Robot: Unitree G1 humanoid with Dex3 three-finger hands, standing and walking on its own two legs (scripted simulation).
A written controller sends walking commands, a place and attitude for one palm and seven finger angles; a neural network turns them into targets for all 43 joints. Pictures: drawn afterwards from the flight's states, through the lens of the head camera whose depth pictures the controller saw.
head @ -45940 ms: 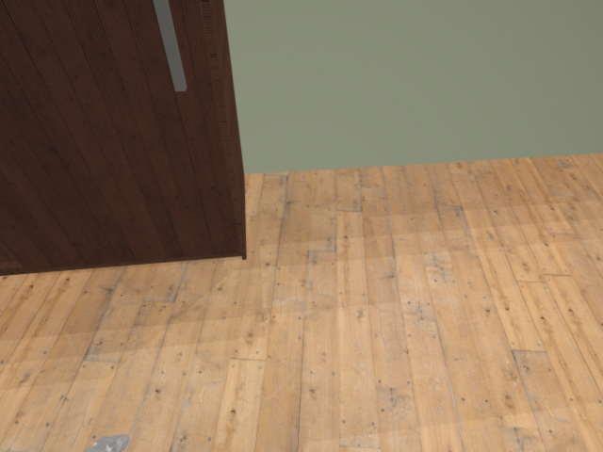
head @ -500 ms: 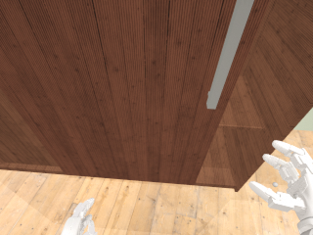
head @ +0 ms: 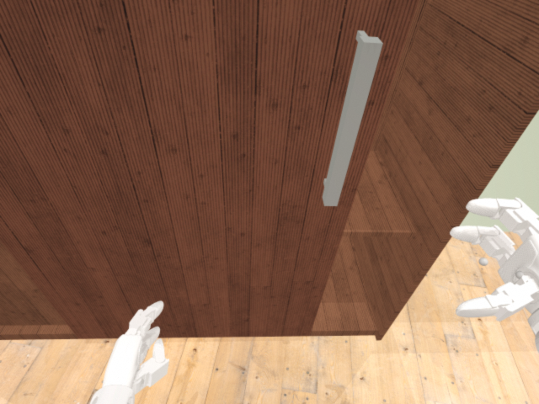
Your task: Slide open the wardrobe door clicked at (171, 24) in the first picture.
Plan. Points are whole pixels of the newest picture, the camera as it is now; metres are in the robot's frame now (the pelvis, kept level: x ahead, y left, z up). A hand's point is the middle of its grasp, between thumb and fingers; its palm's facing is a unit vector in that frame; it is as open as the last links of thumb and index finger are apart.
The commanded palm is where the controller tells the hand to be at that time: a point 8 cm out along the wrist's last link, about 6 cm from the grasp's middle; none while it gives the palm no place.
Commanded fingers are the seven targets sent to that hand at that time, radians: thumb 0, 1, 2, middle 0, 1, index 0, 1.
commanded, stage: raise the hand with hooked fingers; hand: right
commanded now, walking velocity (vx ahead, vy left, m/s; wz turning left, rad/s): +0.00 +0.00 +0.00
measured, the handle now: (343, 129) +0.52 -0.13 +0.19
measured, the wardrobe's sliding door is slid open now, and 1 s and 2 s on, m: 0.27 0.27 0.27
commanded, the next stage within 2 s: move the hooked fingers beside the handle in 0.72 s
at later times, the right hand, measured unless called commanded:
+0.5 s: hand (481, 236) +0.27 -0.25 +0.19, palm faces +0.04 +1.00 -0.05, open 14.0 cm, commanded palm +0.24 -0.30 +0.20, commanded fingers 0.00 0.50 -0.30 0.30 1.20 0.30 1.20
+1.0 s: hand (490, 225) +0.28 -0.26 +0.20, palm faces +0.08 +1.00 -0.05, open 14.0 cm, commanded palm +0.26 -0.30 +0.20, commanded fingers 0.00 0.50 -0.30 0.30 1.20 0.30 1.20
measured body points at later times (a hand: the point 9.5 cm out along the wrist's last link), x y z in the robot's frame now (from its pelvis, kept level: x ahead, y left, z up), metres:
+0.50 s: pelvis -0.01 +0.01 +0.01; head -0.04 +0.03 +0.45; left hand +0.17 +0.25 -0.06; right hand +0.26 -0.30 +0.19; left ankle +0.01 +0.11 -0.73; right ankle +0.00 -0.11 -0.73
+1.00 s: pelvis -0.01 +0.01 +0.01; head -0.04 +0.03 +0.46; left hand +0.19 +0.23 -0.06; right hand +0.27 -0.31 +0.21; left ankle +0.01 +0.11 -0.73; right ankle +0.00 -0.11 -0.73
